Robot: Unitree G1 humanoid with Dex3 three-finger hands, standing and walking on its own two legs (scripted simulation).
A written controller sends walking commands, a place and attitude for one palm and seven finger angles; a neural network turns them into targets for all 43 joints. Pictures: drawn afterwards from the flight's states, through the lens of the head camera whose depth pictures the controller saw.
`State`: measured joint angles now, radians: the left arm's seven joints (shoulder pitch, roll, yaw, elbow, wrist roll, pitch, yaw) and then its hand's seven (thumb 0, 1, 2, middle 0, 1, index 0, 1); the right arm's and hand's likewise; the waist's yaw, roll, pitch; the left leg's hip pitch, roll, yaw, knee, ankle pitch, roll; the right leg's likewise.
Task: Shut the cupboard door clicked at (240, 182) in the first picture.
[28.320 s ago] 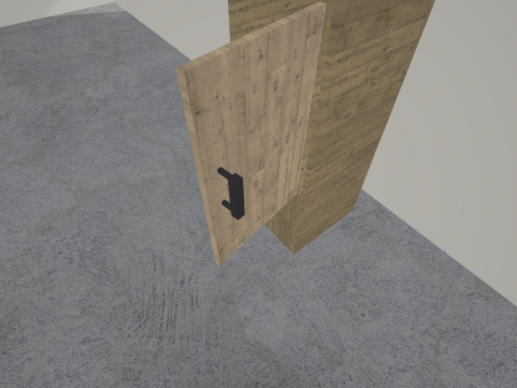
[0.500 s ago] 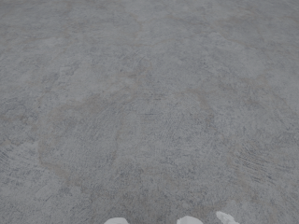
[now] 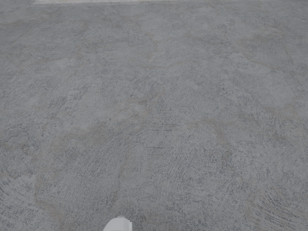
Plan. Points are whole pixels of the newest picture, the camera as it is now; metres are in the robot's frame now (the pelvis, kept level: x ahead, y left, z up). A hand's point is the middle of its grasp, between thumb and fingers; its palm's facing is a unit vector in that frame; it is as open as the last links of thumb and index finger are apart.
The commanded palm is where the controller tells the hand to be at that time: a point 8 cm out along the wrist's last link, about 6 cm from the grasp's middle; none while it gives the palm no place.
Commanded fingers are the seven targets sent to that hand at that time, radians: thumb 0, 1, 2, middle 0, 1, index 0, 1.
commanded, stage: turn to face it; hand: left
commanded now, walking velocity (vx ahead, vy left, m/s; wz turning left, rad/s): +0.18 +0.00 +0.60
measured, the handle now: out of the picture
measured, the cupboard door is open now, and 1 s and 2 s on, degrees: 67 67 67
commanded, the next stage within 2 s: none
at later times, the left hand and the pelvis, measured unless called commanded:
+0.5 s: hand (81, 224) +0.17 +0.23 -0.18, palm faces -0.01 -0.98 -0.22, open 7.4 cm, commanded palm none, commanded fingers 0.00 0.90 0.90 -0.20 -0.30 -0.20 -0.30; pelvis +0.11 +0.04 -0.02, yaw -8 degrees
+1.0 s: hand (98, 170) +0.34 +0.21 -0.18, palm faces -0.38 -0.90 -0.22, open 7.4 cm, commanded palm none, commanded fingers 0.00 0.90 0.90 -0.20 -0.30 -0.20 -0.30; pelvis +0.17 +0.05 -0.01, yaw -25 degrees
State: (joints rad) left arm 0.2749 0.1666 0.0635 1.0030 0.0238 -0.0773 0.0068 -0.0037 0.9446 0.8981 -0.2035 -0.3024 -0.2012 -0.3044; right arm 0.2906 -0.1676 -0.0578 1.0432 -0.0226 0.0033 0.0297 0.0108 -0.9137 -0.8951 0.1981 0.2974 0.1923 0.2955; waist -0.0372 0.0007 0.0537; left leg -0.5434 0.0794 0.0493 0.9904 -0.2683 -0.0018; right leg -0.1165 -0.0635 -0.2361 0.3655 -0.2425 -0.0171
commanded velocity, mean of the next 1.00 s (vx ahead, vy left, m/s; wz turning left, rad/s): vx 0.00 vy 0.00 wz -0.56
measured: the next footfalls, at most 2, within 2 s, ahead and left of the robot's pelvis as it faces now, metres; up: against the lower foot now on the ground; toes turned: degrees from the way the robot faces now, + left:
left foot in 0.18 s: +0.22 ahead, +0.14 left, +0.00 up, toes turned +9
right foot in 0.56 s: +0.17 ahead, -0.08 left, +0.00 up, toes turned -15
